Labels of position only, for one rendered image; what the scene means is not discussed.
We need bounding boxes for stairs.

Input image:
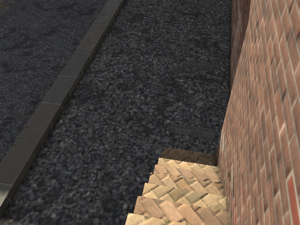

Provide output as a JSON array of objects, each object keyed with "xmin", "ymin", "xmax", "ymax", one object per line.
[{"xmin": 125, "ymin": 147, "xmax": 231, "ymax": 225}]

